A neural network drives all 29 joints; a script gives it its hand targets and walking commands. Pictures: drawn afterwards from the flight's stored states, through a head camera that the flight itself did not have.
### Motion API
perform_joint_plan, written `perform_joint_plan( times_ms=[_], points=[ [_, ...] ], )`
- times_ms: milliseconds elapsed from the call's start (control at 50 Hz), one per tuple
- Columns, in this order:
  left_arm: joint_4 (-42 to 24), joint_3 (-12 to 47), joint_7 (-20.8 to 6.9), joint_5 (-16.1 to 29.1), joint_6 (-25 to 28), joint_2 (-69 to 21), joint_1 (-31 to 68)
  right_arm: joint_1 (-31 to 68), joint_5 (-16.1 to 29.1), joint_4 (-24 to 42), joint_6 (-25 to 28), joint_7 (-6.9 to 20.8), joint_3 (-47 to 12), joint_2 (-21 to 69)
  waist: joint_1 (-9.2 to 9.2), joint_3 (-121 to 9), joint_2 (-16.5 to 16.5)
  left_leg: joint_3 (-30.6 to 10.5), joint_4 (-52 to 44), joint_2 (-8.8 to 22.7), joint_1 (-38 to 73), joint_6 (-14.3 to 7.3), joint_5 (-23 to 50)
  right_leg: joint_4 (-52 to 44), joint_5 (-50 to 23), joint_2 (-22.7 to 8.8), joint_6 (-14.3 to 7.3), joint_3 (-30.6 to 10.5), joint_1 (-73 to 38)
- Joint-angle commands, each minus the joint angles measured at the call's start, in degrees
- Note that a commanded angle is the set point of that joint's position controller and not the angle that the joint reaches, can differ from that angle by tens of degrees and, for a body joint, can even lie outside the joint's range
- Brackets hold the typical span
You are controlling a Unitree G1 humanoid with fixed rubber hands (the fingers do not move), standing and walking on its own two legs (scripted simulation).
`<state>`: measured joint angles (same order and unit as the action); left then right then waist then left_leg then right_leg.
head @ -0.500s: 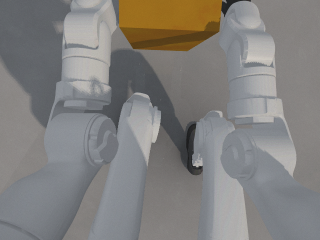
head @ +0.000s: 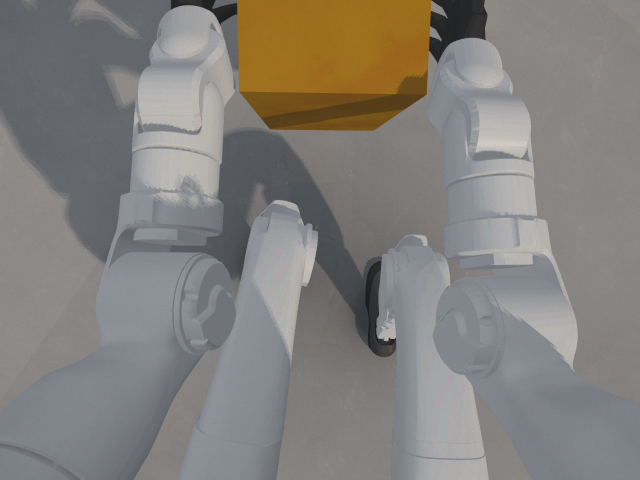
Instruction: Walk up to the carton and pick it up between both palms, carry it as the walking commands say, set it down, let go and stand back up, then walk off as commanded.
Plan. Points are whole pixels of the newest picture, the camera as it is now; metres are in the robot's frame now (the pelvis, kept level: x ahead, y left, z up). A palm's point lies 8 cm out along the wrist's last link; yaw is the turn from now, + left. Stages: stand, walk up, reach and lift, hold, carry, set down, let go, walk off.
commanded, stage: reach and lift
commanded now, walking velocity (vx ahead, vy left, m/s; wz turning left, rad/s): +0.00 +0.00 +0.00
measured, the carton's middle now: (327, 32) +0.55 +0.08 -0.14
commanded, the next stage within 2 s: none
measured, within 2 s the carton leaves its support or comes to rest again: neither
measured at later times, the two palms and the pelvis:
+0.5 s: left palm out of the picture +0.49 +0.18 +0.01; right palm (514, 30) +0.51 -0.06 +0.00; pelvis +0.01 +0.00 +0.06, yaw +1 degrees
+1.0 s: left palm out of the picture +0.46 +0.17 +0.12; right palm out of the picture +0.49 -0.07 +0.12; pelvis +0.08 -0.01 +0.15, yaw +2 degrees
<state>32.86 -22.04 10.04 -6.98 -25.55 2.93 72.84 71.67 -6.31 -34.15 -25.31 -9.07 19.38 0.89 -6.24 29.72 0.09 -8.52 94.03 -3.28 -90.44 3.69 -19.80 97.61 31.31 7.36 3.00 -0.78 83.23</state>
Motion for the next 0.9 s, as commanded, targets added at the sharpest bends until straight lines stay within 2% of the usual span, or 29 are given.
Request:
perform_joint_plan(
  times_ms=[0,20,40,60,100,120,140,200,220,260,280,300,320,360,380,400,420,440,480,500,540,560,580,620,700,780,800,860,880],
  points=[
    [1.1,41.3,-15.5,14.0,-1.1,-75.4,38.8,54.6,10.8,13.6,4.6,14.0,-34.7,59.0,4.46,-132.5,4.1,6.9,-10.0,-4.8,58.0,-0.5,3.5,-14.0,-5.5,5.4,-2.9,2.2,-14.0],
    [3.4,38.9,-15.7,11.9,-0.9,-73.8,34.2,51.7,10.6,11.5,4.3,14.1,-34.9,59.4,2.15,-131.3,1.7,9.7,-10.0,-4.8,55.8,-1.1,3.9,-16.0,-2.9,5.6,-2.6,1.3,-16.7],
    [7.9,37.6,-15.4,11.1,-2.1,-75.3,33.5,52.6,10.4,9.0,4.2,14.5,-32.1,57.6,3.08,-125.0,5.1,8.1,-12.2,-4.6,56.0,-0.3,-0.5,-16.1,-0.3,5.3,-2.7,2.2,-11.5],
    [7.2,36.4,-15.5,9.5,-1.3,-75.5,30.0,51.7,8.7,10.9,4.5,14.6,-33.6,59.3,1.48,-125.0,1.1,8.3,-11.4,-4.9,55.2,-0.9,1.3,-16.3,-0.7,5.6,-2.8,2.4,-12.9],
    [2.5,39.6,-15.3,11.9,-0.6,-77.2,33.1,52.3,12.6,12.5,4.8,15.4,-37.4,63.0,0.92,-128.7,1.8,7.6,-13.0,-5.4,61.5,-1.5,5.6,-16.5,-5.0,5.6,-2.7,2.4,-16.5],
    [5.8,38.1,-15.6,11.3,-0.9,-76.9,33.8,54.6,11.8,11.9,4.7,15.2,-35.9,59.5,2.18,-124.6,2.3,7.3,-12.7,-5.1,58.6,-1.1,3.2,-17.4,-3.2,5.0,-2.4,2.2,-15.2],
    [-5.1,43.2,-14.9,13.8,-0.2,-77.0,37.3,53.9,14.3,16.7,5.0,15.3,-38.9,61.6,2.27,-136.2,3.3,6.6,-12.8,-5.3,66.0,-1.1,7.3,-17.6,-7.4,5.5,-2.9,1.8,-20.0],
    [3.9,40.5,-15.0,12.3,-1.0,-75.9,36.9,49.9,9.4,6.0,4.5,15.8,-32.5,58.9,5.84,-121.7,3.3,5.9,-16.1,-4.0,58.8,0.0,-5.9,-19.6,1.2,4.8,-3.1,2.5,-12.1],
    [-0.2,41.7,-15.3,12.2,-0.3,-74.5,34.5,46.5,10.8,9.2,4.3,15.7,-35.4,62.4,3.33,-127.0,0.6,7.1,-15.5,-4.5,63.5,-0.8,2.3,-19.4,-3.6,5.2,-2.3,2.2,-17.2],
    [-6.3,45.6,-14.8,14.9,0.2,-74.8,39.6,46.2,13.3,11.1,4.4,15.3,-37.0,63.4,3.68,-131.1,3.7,7.3,-14.8,-5.1,66.9,0.0,7.1,-19.2,-8.1,5.5,-2.4,1.6,-22.1],
    [-2.5,44.5,-14.9,14.3,-0.5,-75.9,36.1,47.8,13.7,12.6,4.8,15.3,-37.5,63.4,1.7,-132.4,5.8,7.5,-16.7,-5.1,67.6,-0.3,4.6,-20.7,-6.1,5.2,-2.9,0.7,-24.2],
    [1.1,42.3,-14.6,11.4,-0.7,-74.7,34.9,43.8,10.0,3.1,4.3,15.5,-31.4,59.6,4.54,-120.6,7.0,7.3,-17.8,-3.9,60.8,0.9,-2.7,-20.7,-0.3,5.0,-3.2,1.5,-16.7],
    [0.5,41.6,-14.7,11.3,-0.3,-75.4,31.5,46.8,13.3,10.9,4.9,15.7,-36.3,63.4,0.89,-126.5,4.6,8.1,-18.6,-4.7,65.0,-1.1,2.3,-22.6,-3.4,4.9,-2.8,0.9,-22.1],
    [0.7,40.4,-14.7,10.6,0.2,-75.9,28.3,45.7,13.4,11.3,4.9,15.5,-37.4,64.6,-0.5,-126.1,3.5,8.4,-18.5,-5.2,65.1,-1.7,5.5,-22.4,-5.7,5.0,-2.2,0.7,-23.9],
    [3.6,41.2,-14.7,11.1,0.0,-77.7,28.3,46.8,11.3,9.8,5.5,15.6,-34.9,61.0,3.93,-121.5,2.6,7.2,-18.4,-4.6,63.5,-0.6,1.0,-22.5,-2.2,4.7,-2.8,0.7,-20.3],
    [2.5,40.7,-15.6,12.0,0.5,-76.9,31.0,44.7,10.0,9.0,5.1,15.2,-35.4,62.1,3.23,-122.5,0.7,8.4,-17.8,-4.8,62.7,-1.2,3.0,-24.8,-2.2,4.5,-2.6,-0.1,-23.7],
    [2.0,41.6,-15.4,12.6,0.4,-78.2,32.0,44.2,9.3,7.0,5.1,14.6,-33.1,60.5,6.23,-117.8,3.8,7.6,-19.2,-4.7,61.9,0.0,1.0,-24.6,-2.0,4.3,-2.8,0.4,-22.7],
    [0.2,40.9,-15.6,11.6,1.2,-74.6,29.5,44.8,11.5,10.8,5.4,14.4,-37.7,65.6,0.18,-119.9,-0.4,7.9,-19.2,-5.4,63.3,-2.1,6.8,-24.6,-5.9,4.9,-1.9,0.6,-26.2],
    [2.6,40.9,-15.2,11.6,1.4,-77.7,28.5,41.2,9.9,7.2,5.8,14.5,-35.7,64.2,3.18,-115.5,0.9,7.5,-20.3,-4.9,61.9,-0.9,3.5,-24.8,-3.4,4.5,-2.1,0.5,-24.9],
    [1.8,41.5,-15.3,13.0,1.3,-81.1,27.1,43.9,11.8,13.3,6.4,14.0,-37.4,63.3,3.5,-121.3,3.1,7.5,-20.7,-5.1,66.0,-0.9,6.2,-25.9,-6.4,4.3,-2.7,-0.4,-29.2],
    [7.2,36.8,-15.5,8.2,1.5,-77.6,23.6,34.9,7.6,1.9,5.8,14.3,-31.6,65.3,2.38,-105.1,2.4,7.6,-22.2,-5.1,59.5,-1.2,3.2,-27.9,-2.8,4.1,-2.4,-0.3,-22.9],
    [12.4,32.7,-15.4,5.5,1.7,-76.0,22.1,37.9,8.0,2.0,6.4,14.4,-30.9,66.2,0.93,-98.9,1.3,7.9,-22.7,-5.1,56.0,-2.5,0.4,-28.5,-0.8,3.9,-2.1,-0.7,-22.6],
    [10.7,33.0,-15.8,5.9,2.2,-79.0,19.3,35.8,7.0,5.4,6.9,14.0,-32.4,66.3,2.48,-102.5,-1.9,8.3,-21.7,-5.8,58.2,-2.2,6.2,-29.0,-5.4,4.3,-1.6,-0.1,-26.3],
    [10.6,31.1,-15.3,4.3,3.3,-77.8,16.5,26.5,6.1,-2.0,7.3,13.5,-27.9,70.1,1.96,-92.1,2.9,7.1,-24.4,-5.4,57.4,-2.6,11.0,-30.0,-10.6,4.0,-1.9,-1.6,-25.5],
    [16.2,24.9,-15.2,-0.9,3.5,-78.2,9.1,20.9,0.0,-9.6,8.2,13.8,-20.6,67.3,1.02,-72.2,2.2,5.7,-29.5,-4.8,52.9,-2.7,0.6,-34.1,-0.3,3.6,-3.7,-2.1,-17.5],
    [13.9,23.8,-15.8,-2.6,5.4,-77.7,7.8,13.4,-4.2,-12.6,9.2,13.8,-16.6,68.1,4.64,-68.0,1.3,4.6,-35.5,-4.7,56.4,-2.9,-1.4,-38.6,-1.1,2.9,-3.8,-2.3,-22.7],
    [15.7,23.0,-15.8,-2.8,5.4,-77.2,4.5,15.2,-3.2,-8.2,9.9,13.6,-19.3,68.2,2.39,-70.5,1.1,5.9,-35.8,-5.3,58.4,-2.9,2.3,-40.7,-3.0,2.8,-3.3,-1.7,-25.3],
    [13.6,25.2,-15.7,-2.2,6.9,-80.0,5.3,17.0,-4.0,-5.3,11.8,13.8,-20.1,66.1,4.71,-72.6,1.6,3.6,-38.3,-5.0,62.3,-2.5,2.9,-41.1,-5.3,2.3,-4.1,-2.6,-28.7],
    [16.0,23.9,-15.4,-3.1,6.9,-77.0,1.5,16.3,-3.5,-4.0,12.2,13.1,-21.4,65.4,3.18,-69.8,0.0,4.3,-38.1,-4.7,61.9,-2.8,6.0,-41.7,-7.2,2.2,-3.6,-2.9,-31.3]
  ],
)
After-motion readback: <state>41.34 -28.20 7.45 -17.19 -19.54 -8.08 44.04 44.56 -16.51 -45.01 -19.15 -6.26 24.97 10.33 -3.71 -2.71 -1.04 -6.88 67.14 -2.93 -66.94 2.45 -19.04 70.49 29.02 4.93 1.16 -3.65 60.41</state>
